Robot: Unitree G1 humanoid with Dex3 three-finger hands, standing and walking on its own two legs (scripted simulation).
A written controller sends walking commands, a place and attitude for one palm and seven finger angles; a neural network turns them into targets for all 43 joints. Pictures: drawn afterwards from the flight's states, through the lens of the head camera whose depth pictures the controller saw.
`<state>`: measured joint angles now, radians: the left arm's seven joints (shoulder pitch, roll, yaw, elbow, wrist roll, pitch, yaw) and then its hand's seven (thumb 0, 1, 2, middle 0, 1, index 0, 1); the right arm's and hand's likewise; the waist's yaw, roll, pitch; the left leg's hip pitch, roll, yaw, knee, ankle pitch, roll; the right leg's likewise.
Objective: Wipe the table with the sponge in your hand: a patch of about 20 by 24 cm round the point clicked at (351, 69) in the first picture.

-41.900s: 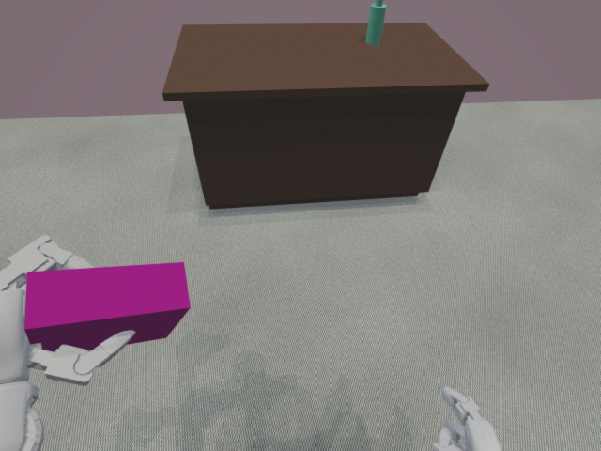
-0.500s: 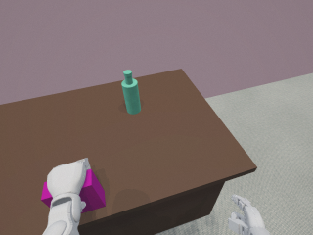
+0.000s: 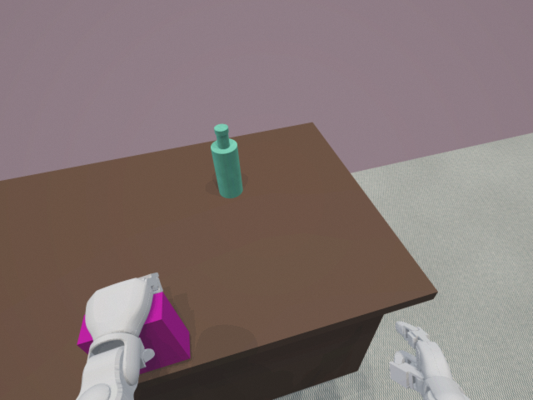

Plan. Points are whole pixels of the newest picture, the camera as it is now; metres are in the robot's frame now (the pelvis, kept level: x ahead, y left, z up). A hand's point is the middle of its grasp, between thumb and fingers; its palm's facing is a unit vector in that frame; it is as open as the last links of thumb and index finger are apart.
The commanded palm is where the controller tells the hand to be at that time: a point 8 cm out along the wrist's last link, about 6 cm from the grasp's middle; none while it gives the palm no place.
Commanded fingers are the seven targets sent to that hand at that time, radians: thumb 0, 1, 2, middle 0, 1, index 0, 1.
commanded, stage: lift the sponge slowly off the table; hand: left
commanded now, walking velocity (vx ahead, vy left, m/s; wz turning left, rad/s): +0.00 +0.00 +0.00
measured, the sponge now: (145, 344) +0.20 +0.25 -0.05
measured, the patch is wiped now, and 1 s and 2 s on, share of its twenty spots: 1.00 1.00 1.00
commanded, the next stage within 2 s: bring the sponge back beside the body in 1.34 s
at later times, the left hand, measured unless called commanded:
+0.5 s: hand (130, 311) +0.21 +0.25 +0.04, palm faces -0.01 -0.16 -0.99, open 9.2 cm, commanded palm +0.18 +0.24 +0.10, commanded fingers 0.00 0.10 1.30 -1.20 -1.60 -1.20 -1.60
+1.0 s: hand (127, 295) +0.22 +0.25 +0.07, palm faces +0.03 -0.17 -0.98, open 9.2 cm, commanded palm +0.19 +0.24 +0.14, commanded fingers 0.00 0.10 1.30 -1.20 -1.60 -1.20 -1.60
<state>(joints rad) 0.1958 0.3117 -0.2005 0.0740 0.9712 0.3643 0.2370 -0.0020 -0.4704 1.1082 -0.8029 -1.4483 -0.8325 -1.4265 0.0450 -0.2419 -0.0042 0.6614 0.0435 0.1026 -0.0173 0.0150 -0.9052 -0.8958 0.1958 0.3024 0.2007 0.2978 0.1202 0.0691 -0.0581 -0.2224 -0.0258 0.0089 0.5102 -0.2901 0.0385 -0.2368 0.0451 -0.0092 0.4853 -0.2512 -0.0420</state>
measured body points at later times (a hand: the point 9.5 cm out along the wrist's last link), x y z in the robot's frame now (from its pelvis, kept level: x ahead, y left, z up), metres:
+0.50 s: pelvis +0.00 +0.00 +0.01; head -0.03 -0.04 +0.45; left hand +0.21 +0.25 +0.09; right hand +0.24 -0.20 -0.07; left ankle -0.01 +0.10 -0.74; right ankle +0.00 -0.10 -0.74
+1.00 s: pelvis +0.00 -0.01 +0.01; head -0.03 -0.04 +0.46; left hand +0.21 +0.25 +0.12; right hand +0.25 -0.20 -0.07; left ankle -0.01 +0.10 -0.74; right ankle +0.00 -0.10 -0.74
